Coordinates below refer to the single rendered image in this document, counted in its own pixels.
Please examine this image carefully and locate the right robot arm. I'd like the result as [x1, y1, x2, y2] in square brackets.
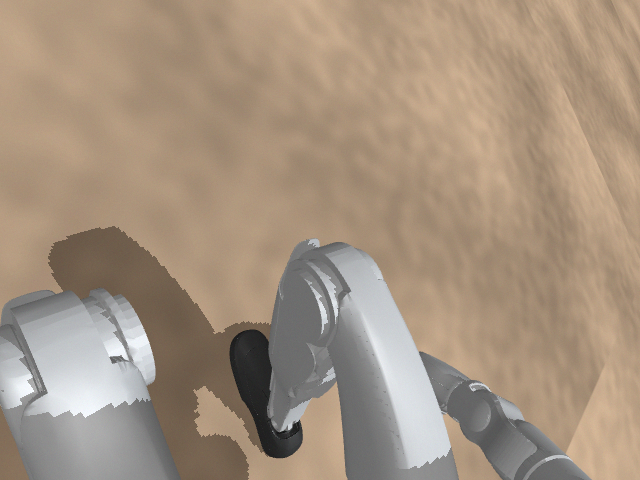
[447, 380, 592, 480]

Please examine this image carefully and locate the right robot foot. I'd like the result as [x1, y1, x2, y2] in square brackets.
[230, 329, 303, 458]

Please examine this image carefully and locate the right robot hand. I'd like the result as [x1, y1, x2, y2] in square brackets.
[419, 352, 471, 416]

